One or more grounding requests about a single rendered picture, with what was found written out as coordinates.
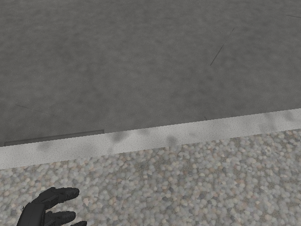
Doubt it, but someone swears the left robot hand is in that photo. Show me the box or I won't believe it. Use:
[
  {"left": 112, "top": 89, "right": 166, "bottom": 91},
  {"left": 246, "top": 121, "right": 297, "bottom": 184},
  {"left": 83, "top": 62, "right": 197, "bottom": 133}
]
[{"left": 16, "top": 186, "right": 87, "bottom": 226}]

